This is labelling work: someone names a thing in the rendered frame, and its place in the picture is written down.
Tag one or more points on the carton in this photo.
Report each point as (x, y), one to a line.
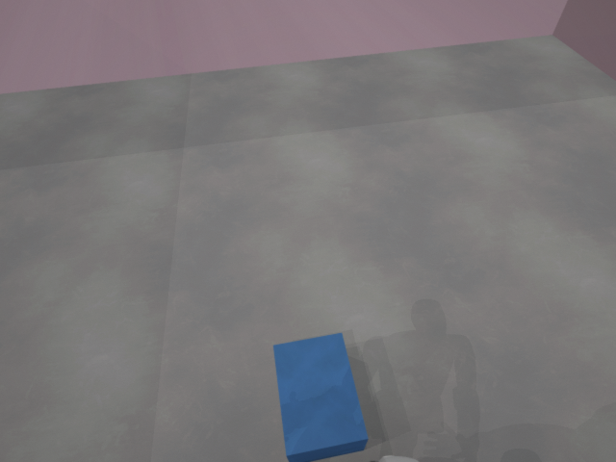
(320, 409)

